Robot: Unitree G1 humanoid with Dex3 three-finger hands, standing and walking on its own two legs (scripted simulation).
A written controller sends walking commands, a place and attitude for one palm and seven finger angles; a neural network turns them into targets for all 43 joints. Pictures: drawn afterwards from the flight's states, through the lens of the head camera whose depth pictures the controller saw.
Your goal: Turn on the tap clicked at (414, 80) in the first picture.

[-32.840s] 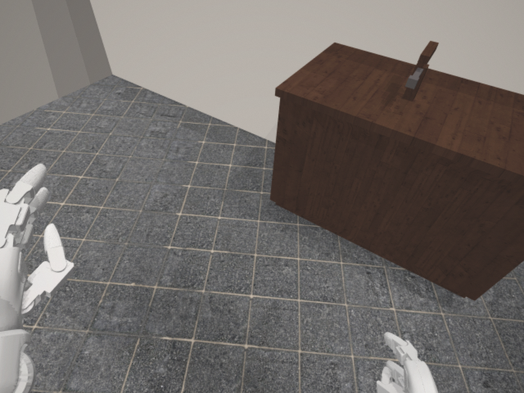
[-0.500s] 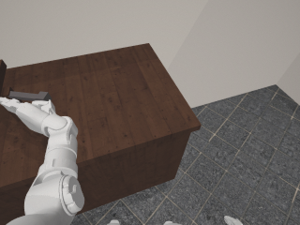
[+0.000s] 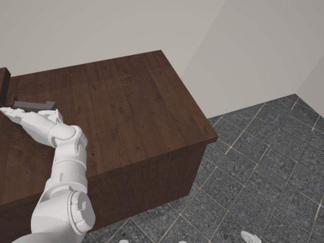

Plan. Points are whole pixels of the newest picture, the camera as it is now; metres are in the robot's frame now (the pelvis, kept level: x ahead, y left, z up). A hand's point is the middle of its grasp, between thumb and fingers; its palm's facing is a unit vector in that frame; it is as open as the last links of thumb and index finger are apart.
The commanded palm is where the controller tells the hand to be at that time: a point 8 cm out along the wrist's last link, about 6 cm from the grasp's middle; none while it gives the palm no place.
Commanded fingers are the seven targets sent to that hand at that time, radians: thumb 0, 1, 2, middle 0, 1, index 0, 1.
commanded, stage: lift the hand up off the lever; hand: left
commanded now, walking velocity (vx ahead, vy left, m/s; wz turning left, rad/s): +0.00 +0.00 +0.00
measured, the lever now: (51, 108) +0.46 +0.29 +0.08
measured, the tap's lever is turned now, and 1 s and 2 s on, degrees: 63 63 63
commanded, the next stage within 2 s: draw the hand back beside the body in 0.84 s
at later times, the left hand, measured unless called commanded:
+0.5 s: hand (56, 112) +0.43 +0.26 +0.09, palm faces +0.88 -0.47 -0.04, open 8.5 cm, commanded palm +0.41 +0.27 +0.15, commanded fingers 0.00 0.90 0.90 -0.15 -0.15 -0.15 -0.15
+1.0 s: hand (55, 112) +0.42 +0.26 +0.10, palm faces +0.87 -0.49 +0.01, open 8.5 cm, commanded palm +0.39 +0.28 +0.16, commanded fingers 0.00 0.90 0.90 -0.15 -0.16 -0.15 -0.16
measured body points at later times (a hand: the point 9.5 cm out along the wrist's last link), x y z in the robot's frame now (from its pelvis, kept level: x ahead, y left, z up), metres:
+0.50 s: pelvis +0.01 +0.00 +0.00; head +0.04 +0.00 +0.45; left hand +0.38 +0.28 +0.10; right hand +0.12 -0.24 -0.12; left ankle +0.05 +0.18 -0.70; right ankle +0.02 -0.06 -0.70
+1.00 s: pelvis +0.01 +0.00 +0.01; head +0.04 +0.00 +0.45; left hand +0.38 +0.28 +0.10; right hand +0.13 -0.24 -0.11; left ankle +0.05 +0.18 -0.70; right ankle +0.02 -0.06 -0.70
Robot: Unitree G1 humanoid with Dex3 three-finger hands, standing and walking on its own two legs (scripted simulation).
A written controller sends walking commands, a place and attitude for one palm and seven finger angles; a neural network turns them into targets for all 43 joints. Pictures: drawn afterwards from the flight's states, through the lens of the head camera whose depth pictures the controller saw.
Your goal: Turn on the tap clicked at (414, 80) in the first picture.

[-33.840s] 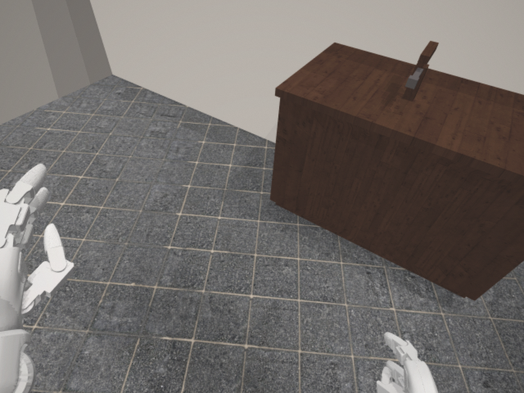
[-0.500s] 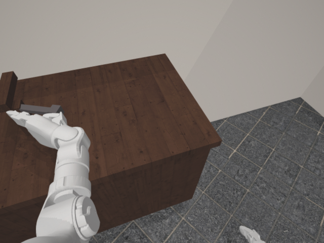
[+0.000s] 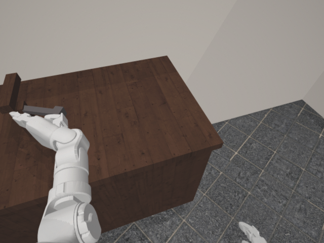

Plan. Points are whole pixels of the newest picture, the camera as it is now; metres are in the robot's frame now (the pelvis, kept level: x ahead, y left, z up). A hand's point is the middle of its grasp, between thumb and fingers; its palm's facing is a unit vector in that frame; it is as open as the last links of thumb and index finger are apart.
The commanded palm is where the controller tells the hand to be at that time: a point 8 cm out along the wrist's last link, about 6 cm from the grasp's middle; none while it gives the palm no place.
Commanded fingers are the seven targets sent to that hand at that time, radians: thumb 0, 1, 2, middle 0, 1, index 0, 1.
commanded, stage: draw the hand back beside the body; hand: left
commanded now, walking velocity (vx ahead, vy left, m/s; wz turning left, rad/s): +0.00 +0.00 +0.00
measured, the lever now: (58, 113) +0.44 +0.29 +0.07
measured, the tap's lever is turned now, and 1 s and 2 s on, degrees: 63 63 63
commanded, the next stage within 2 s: step back with the hand held close in 1.42 s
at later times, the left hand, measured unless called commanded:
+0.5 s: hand (38, 116) +0.32 +0.24 +0.19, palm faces +0.29 -0.93 -0.23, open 7.7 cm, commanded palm +0.28 +0.29 +0.18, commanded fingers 0.00 0.90 0.90 -0.18 -0.24 -0.18 -0.24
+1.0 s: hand (10, 147) +0.27 +0.27 +0.17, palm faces +0.29 -0.91 -0.29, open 7.5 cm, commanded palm +0.22 +0.33 +0.20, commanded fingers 0.00 0.90 0.90 -0.20 -0.30 -0.20 -0.30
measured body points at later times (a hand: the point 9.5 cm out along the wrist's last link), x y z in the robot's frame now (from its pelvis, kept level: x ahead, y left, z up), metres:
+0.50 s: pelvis +0.00 +0.03 +0.03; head -0.03 +0.00 +0.48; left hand +0.30 +0.29 +0.21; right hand +0.16 -0.21 -0.07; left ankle +0.04 +0.17 -0.70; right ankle +0.01 -0.06 -0.70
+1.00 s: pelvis +0.04 +0.06 +0.04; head +0.02 +0.04 +0.49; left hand +0.25 +0.32 +0.19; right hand +0.23 -0.15 -0.04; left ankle +0.04 +0.17 -0.70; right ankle +0.01 -0.06 -0.70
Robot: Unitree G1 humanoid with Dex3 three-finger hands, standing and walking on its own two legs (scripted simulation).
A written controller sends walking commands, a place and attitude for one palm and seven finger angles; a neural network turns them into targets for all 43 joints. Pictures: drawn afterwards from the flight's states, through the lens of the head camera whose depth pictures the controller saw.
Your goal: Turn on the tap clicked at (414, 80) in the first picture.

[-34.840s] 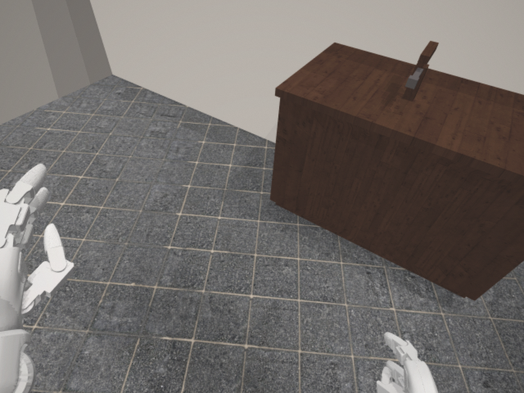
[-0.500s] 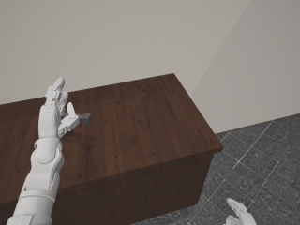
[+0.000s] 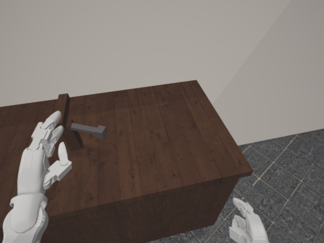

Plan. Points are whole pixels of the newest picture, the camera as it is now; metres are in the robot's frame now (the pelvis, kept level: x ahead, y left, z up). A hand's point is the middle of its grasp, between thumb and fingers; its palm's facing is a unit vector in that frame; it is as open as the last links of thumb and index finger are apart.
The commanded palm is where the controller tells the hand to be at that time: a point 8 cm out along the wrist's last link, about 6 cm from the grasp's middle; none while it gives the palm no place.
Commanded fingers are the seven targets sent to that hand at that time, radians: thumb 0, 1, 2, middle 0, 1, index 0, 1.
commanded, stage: draw the hand back beside the body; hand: left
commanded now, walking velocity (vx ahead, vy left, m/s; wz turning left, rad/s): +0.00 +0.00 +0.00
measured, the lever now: (101, 132) +0.40 +0.24 +0.03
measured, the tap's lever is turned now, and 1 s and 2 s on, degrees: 63 63 63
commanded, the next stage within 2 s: step back with the hand held close in 0.42 s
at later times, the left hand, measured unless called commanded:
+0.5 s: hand (56, 168) +0.20 +0.23 +0.16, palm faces +0.39 -0.85 -0.34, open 7.4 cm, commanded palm +0.16 +0.27 +0.17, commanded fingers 0.00 0.90 0.90 -0.20 -0.30 -0.20 -0.30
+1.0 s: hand (24, 203) +0.13 +0.25 +0.16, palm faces +0.37 -0.82 -0.44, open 7.4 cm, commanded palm +0.09 +0.29 +0.17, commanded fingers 0.00 0.90 0.90 -0.20 -0.30 -0.20 -0.30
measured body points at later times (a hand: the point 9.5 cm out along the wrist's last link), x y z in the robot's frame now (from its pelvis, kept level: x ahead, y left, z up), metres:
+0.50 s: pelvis +0.00 -0.01 +0.00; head -0.02 -0.03 +0.45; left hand +0.18 +0.27 +0.18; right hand +0.20 -0.22 -0.08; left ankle +0.00 +0.12 -0.74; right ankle -0.02 -0.12 -0.74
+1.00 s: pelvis -0.07 +0.00 -0.01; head -0.04 +0.00 +0.44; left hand +0.11 +0.29 +0.18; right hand +0.13 -0.23 -0.09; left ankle +0.00 +0.12 -0.74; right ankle -0.02 -0.12 -0.74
